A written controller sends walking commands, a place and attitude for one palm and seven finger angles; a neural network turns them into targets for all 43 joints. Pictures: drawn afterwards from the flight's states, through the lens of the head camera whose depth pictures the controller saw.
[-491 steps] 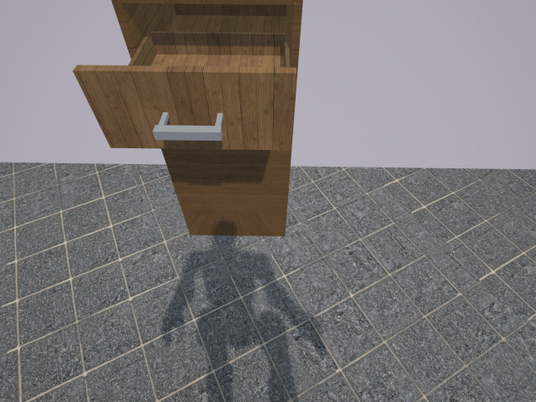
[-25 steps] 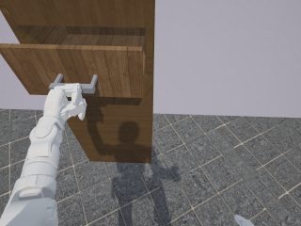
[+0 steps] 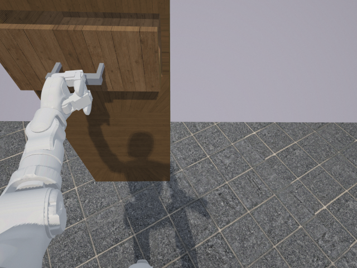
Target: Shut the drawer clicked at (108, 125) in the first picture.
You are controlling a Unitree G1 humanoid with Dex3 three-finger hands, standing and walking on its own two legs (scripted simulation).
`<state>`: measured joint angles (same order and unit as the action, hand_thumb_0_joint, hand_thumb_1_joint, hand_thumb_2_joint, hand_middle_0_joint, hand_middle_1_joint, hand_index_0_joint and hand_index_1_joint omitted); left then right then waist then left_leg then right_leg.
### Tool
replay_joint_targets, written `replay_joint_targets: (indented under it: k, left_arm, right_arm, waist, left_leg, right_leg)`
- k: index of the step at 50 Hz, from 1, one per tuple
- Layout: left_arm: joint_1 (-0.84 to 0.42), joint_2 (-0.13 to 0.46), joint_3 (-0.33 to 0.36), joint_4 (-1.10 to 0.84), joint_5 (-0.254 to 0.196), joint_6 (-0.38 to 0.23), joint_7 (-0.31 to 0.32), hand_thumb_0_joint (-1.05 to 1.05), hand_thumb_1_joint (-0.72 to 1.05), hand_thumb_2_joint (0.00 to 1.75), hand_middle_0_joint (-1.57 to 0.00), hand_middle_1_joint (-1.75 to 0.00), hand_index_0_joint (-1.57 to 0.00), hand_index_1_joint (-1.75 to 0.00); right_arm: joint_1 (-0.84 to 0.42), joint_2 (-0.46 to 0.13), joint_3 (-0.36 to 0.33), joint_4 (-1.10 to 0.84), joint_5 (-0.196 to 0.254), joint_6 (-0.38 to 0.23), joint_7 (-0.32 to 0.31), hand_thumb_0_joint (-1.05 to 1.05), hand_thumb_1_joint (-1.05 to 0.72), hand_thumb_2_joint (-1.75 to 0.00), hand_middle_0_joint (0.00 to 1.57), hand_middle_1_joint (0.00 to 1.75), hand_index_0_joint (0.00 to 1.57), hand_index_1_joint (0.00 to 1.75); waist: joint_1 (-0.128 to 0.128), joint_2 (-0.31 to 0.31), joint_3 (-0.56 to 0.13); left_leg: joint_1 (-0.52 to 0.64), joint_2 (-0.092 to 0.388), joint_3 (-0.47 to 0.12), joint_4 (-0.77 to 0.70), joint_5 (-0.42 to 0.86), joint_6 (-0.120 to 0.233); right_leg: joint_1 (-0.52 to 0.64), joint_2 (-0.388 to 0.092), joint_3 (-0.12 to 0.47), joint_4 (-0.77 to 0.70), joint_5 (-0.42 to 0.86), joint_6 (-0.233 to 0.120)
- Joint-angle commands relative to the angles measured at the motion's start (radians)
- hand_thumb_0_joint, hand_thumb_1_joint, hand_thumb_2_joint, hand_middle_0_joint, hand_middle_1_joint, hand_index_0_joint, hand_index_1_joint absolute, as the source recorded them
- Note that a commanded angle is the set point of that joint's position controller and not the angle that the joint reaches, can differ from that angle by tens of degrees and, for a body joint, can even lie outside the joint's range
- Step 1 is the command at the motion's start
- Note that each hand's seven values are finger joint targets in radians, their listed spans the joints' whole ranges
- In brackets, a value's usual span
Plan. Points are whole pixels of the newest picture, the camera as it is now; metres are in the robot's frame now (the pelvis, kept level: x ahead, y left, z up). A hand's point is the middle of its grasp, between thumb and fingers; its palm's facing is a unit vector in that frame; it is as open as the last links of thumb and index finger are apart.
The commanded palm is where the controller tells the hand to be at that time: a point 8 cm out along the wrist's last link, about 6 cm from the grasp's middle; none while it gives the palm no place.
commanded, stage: push the drawer shut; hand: left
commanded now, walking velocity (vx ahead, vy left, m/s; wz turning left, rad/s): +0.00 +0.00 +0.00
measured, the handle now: (77, 73) +0.54 +0.24 +0.13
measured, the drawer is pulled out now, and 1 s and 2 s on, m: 0.07 0.00 0.00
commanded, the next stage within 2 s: pull the fist back off the drawer in 0.78 s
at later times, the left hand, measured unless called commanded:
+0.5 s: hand (93, 76) +0.53 +0.20 +0.13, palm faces +0.00 -1.00 -0.01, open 3.4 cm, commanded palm +0.53 +0.24 +0.13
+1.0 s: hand (91, 73) +0.54 +0.20 +0.13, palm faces +0.01 -1.00 -0.02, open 3.3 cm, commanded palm +0.55 +0.23 +0.13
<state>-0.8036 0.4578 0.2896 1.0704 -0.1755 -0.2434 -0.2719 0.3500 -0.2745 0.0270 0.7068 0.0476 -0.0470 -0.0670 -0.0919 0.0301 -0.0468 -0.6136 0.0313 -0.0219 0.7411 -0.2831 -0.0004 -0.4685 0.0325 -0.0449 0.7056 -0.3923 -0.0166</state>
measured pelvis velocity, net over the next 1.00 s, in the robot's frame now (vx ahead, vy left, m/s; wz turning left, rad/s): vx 0.00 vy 0.01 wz -0.01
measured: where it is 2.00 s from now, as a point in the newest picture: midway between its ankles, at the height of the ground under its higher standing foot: outside the picture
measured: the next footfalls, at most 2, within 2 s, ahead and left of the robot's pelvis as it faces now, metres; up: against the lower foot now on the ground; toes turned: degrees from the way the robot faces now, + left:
none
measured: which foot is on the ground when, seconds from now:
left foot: down 0.00-1.00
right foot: down 0.00-1.00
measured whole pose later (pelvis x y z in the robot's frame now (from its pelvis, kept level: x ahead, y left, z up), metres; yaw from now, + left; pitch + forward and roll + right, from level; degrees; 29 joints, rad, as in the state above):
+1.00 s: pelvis +0.00 +0.01 -0.01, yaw -1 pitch +17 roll -4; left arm -1.16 0.61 0.30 1.34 -0.08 -0.22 -0.22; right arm 0.43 -0.28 0.04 0.73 0.00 -0.06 -0.05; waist -0.18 0.03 -0.07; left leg -0.84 0.04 -0.04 0.84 -0.30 0.01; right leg -0.67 0.05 -0.06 0.76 -0.39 0.00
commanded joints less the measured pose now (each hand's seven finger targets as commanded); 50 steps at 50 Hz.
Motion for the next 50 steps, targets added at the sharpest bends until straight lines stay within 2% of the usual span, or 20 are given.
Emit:
replay_joint_targets:
  k: [1, 3, 4, 6, 7, 9, 13, 15, 16, 18, 22, 25, 28, 29, 31, 39, 41, 43, 46, 50]
  left_arm:
    - [-0.626, 0.28, 0.076, -0.222, -0.016, -0.089, 0.002, 0.0, 0.9, 0.9, -1.4, -1.6, -1.4, -1.6]
    - [-0.645, 0.247, 0.048, -0.206, -0.012, -0.089, -0.001, 0.0, 0.9, 0.9, -1.4, -1.6, -1.4, -1.6]
    - [-0.651, 0.266, 0.064, -0.182, -0.01, -0.089, 0.002, 0.0, 0.9, 0.9, -1.4, -1.6, -1.4, -1.6]
    - [-0.682, 0.289, 0.065, -0.166, 0.001, -0.088, 0.006, 0.0, 0.9, 0.9, -1.4, -1.6, -1.4, -1.6]
    - [-0.698, 0.266, 0.044, -0.156, 0.005, -0.086, 0.007, 0.0, 0.9, 0.9, -1.4, -1.6, -1.4, -1.6]
    - [-0.711, 0.307, 0.08, -0.142, 0.014, -0.086, 0.015, 0.0, 0.9, 0.9, -1.4, -1.6, -1.4, -1.6]
    - [-0.762, 0.294, 0.054, -0.104, 0.03, -0.078, 0.02, 0.0, 0.9, 0.9, -1.4, -1.6, -1.4, -1.6]
    - [-0.79, 0.305, 0.061, -0.092, 0.034, -0.075, 0.023, 0.0, 0.9, 0.9, -1.4, -1.6, -1.4, -1.6]
    - [-0.796, 0.342, 0.084, -0.082, 0.042, -0.074, 0.026, 0.0, 0.9, 0.9, -1.4, -1.6, -1.4, -1.6]
    - [-0.822, 0.325, 0.067, -0.075, 0.049, -0.072, 0.026, 0.0, 0.9, 0.9, -1.4, -1.6, -1.4, -1.6]
    - [-0.829, 0.387, 0.117, -0.049, 0.064, -0.071, 0.028, 0.0, 0.9, 0.9, -1.4, -1.6, -1.4, -1.6]
    - [-0.858, 0.37, 0.099, -0.048, 0.078, -0.071, 0.032, 0.0, 0.9, 0.9, -1.4, -1.6, -1.4, -1.6]
    - [-0.879, 0.395, 0.114, -0.042, 0.086, -0.067, 0.04, 0.0, 0.9, 0.9, -1.4, -1.6, -1.4, -1.6]
    - [-0.88, 0.365, 0.097, -0.041, 0.083, -0.065, 0.04, 0.0, 0.9, 0.9, -1.4, -1.6, -1.4, -1.6]
    - [-0.905, 0.382, 0.102, -0.022, 0.085, -0.059, 0.043, 0.0, 0.9, 0.9, -1.4, -1.6, -1.4, -1.6]
    - [-0.986, 0.265, 0.007, -0.032, 0.071, -0.053, 0.062, 0.0, 0.9, 0.9, -1.4, -1.6, -1.4, -1.6]
    - [-1.004, 0.312, 0.031, -0.032, 0.073, -0.053, 0.067, 0.0, 0.9, 0.9, -1.4, -1.6, -1.4, -1.6]
    - [-0.995, 0.284, 0.009, -0.007, 0.07, -0.044, 0.067, 0.0, 0.9, 0.9, -1.4, -1.6, -1.4, -1.6]
    - [-0.996, 0.325, 0.034, -0.009, 0.071, -0.047, 0.071, 0.0, 0.9, 0.9, -1.4, -1.6, -1.4, -1.6]
    - [-0.994, 0.326, 0.04, -0.015, 0.081, -0.057, 0.068, 0.0, 0.9, 0.9, -1.4, -1.6, -1.4, -1.6]
  right_arm:
    - [0.085, -0.166, -0.055, -0.075, -0.001, -0.027, -0.01, 0.0, -0.9, -0.9, 0.2, 0.3, 0.2, 0.3]
    - [0.094, -0.164, -0.055, -0.073, -0.001, -0.027, -0.008, 0.0, -0.9, -0.9, 0.2, 0.3, 0.2, 0.3]
    - [0.106, -0.168, -0.056, -0.067, -0.002, -0.026, -0.008, 0.0, -0.9, -0.9, 0.2, 0.3, 0.2, 0.3]
    - [0.115, -0.173, -0.055, -0.064, -0.003, -0.023, -0.01, 0.0, -0.9, -0.9, 0.2, 0.3, 0.2, 0.3]
    - [0.121, -0.171, -0.055, -0.06, -0.003, -0.025, -0.009, 0.0, -0.9, -0.9, 0.2, 0.3, 0.2, 0.3]
    - [0.144, -0.179, -0.06, -0.053, -0.01, -0.023, -0.007, 0.0, -0.9, -0.9, 0.2, 0.3, 0.2, 0.3]
    - [0.169, -0.181, -0.059, -0.043, -0.014, -0.023, -0.005, 0.0, -0.9, -0.9, 0.2, 0.3, 0.2, 0.3]
    - [0.185, -0.186, -0.06, -0.039, -0.015, -0.023, -0.003, 0.0, -0.9, -0.9, 0.2, 0.3, 0.2, 0.3]
    - [0.192, -0.189, -0.061, -0.037, -0.019, -0.02, -0.004, 0.0, -0.9, -0.9, 0.2, 0.3, 0.2, 0.3]
    - [0.203, -0.187, -0.061, -0.034, -0.022, -0.02, -0.002, 0.0, -0.9, -0.9, 0.2, 0.3, 0.2, 0.3]
    - [0.23, -0.191, -0.06, -0.036, -0.032, -0.009, 0.006, 0.0, -0.9, -0.9, 0.2, 0.3, 0.2, 0.3]
    - [0.245, -0.191, -0.062, -0.037, -0.035, 0.0, 0.009, 0.0, -0.9, -0.9, 0.2, 0.3, 0.2, 0.3]
    - [0.263, -0.195, -0.064, -0.033, -0.043, 0.009, 0.013, 0.0, -0.9, -0.9, 0.2, 0.3, 0.2, 0.3]
    - [0.265, -0.193, -0.064, -0.034, -0.044, 0.012, 0.015, 0.0, -0.9, -0.9, 0.2, 0.3, 0.2, 0.3]
    - [0.27, -0.196, -0.064, -0.028, -0.041, 0.015, 0.014, 0.0, -0.9, -0.9, 0.2, 0.3, 0.2, 0.3]
    - [0.278, -0.199, -0.059, -0.003, -0.045, -0.008, 0.01, 0.0, -0.9, -0.9, 0.2, 0.3, 0.2, 0.3]
    - [0.281, -0.207, -0.057, 0.002, -0.043, -0.013, 0.007, 0.0, -0.9, -0.9, 0.2, 0.3, 0.2, 0.3]
    - [0.276, -0.205, -0.052, 0.005, -0.039, -0.024, 0.007, 0.0, -0.9, -0.9, 0.2, 0.3, 0.2, 0.3]
    - [0.276, -0.209, -0.05, 0.002, -0.038, -0.03, 0.003, 0.0, -0.9, -0.9, 0.2, 0.3, 0.2, 0.3]
    - [0.275, -0.205, -0.051, -0.01, -0.04, -0.03, 0.008, 0.0, -0.9, -0.9, 0.2, 0.3, 0.2, 0.3]
  waist:
    - [-0.067, 0.036, -0.346]
    - [-0.077, 0.057, -0.334]
    - [-0.081, 0.034, -0.327]
    - [-0.087, 0.066, -0.328]
    - [-0.099, 0.07, -0.326]
    - [-0.096, 0.064, -0.358]
    - [-0.115, 0.094, -0.36]
    - [-0.127, 0.071, -0.378]
    - [-0.121, 0.082, -0.385]
    - [-0.133, 0.086, -0.394]
    - [-0.123, 0.105, -0.429]
    - [-0.141, 0.123, -0.438]
    - [-0.142, 0.142, -0.445]
    - [-0.153, 0.117, -0.434]
    - [-0.159, 0.116, -0.417]
    - [-0.193, 0.168, -0.402]
    - [-0.191, 0.158, -0.423]
    - [-0.195, 0.156, -0.395]
    - [-0.189, 0.157, -0.414]
    - [-0.182, 0.162, -0.432]
  left_leg:
    - [0.327, -0.016, -0.012, -0.056, 0.097, 0.046]
    - [0.334, -0.014, -0.015, -0.056, 0.082, 0.044]
    - [0.318, -0.013, -0.017, -0.052, 0.075, 0.046]
    - [0.305, -0.01, -0.019, -0.052, 0.054, 0.043]
    - [0.317, -0.008, -0.022, -0.051, 0.053, 0.044]
    - [0.319, -0.007, -0.026, -0.036, 0.076, 0.044]
    - [0.314, -0.001, -0.031, -0.03, 0.071, 0.041]
    - [0.319, 0.002, -0.031, -0.022, 0.088, 0.044]
    - [0.306, 0.002, -0.033, -0.017, 0.09, 0.042]
    - [0.313, 0.004, -0.034, -0.013, 0.097, 0.042]
    - [0.308, 0.003, -0.033, 0.008, 0.165, 0.041]
    - [0.334, 0.008, -0.037, 0.018, 0.197, 0.04]
    - [0.344, 0.012, -0.043, 0.026, 0.215, 0.037]
    - [0.337, 0.01, -0.044, 0.029, 0.221, 0.042]
    - [0.314, 0.011, -0.045, 0.025, 0.18, 0.04]
    - [0.37, 0.021, -0.071, 0.018, 0.134, 0.033]
    - [0.358, 0.024, -0.073, 0.015, 0.115, 0.032]
    - [0.339, 0.023, -0.069, 0.009, 0.076, 0.033]
    - [0.323, 0.022, -0.065, 0.012, 0.071, 0.035]
    - [0.326, 0.017, -0.063, 0.019, 0.08, 0.033]
  right_leg:
    - [-0.083, 0.009, 0.05, -0.129, 0.189, 0.012]
    - [-0.119, 0.012, 0.044, -0.129, 0.164, 0.011]
    - [-0.118, 0.014, 0.044, -0.129, 0.154, 0.011]
    - [-0.141, 0.012, 0.046, -0.125, 0.132, 0.012]
    - [-0.163, 0.015, 0.042, -0.124, 0.124, 0.012]
    - [-0.159, 0.017, 0.042, -0.115, 0.136, 0.01]
    - [-0.205, 0.018, 0.039, -0.108, 0.122, 0.012]
    - [-0.211, 0.02, 0.038, -0.106, 0.133, 0.015]
    - [-0.209, 0.019, 0.041, -0.102, 0.133, 0.013]
    - [-0.223, 0.021, 0.036, -0.098, 0.135, 0.014]
    - [-0.208, 0.025, 0.034, -0.084, 0.188, 0.012]
    - [-0.241, 0.029, 0.03, -0.078, 0.202, 0.011]
    - [-0.26, 0.031, 0.026, -0.072, 0.203, 0.008]
    - [-0.262, 0.034, 0.026, -0.076, 0.212, 0.009]
    - [-0.272, 0.033, 0.027, -0.081, 0.18, 0.013]
    - [-0.363, 0.032, 0.013, -0.08, 0.123, 0.005]
    - [-0.352, 0.03, 0.015, -0.077, 0.112, 0.008]
    - [-0.36, 0.029, 0.014, -0.084, 0.089, 0.009]
    - [-0.339, 0.027, 0.019, -0.081, 0.09, 0.009]
    - [-0.333, 0.028, 0.017, -0.072, 0.094, 0.008]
